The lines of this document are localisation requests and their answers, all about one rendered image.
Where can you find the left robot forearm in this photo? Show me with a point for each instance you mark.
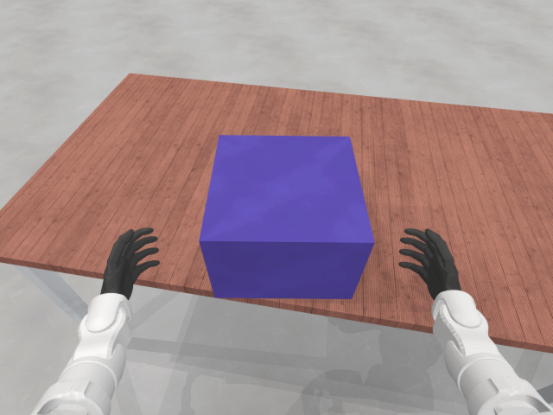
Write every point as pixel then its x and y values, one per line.
pixel 91 377

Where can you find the robot right hand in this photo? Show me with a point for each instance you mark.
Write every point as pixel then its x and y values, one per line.
pixel 438 270

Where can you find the robot left hand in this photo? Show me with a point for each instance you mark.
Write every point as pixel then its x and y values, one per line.
pixel 121 271

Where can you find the right robot forearm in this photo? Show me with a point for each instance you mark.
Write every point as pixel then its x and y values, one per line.
pixel 483 376

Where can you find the table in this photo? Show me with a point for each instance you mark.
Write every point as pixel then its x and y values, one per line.
pixel 480 177

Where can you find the carton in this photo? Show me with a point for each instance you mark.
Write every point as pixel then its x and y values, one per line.
pixel 285 218

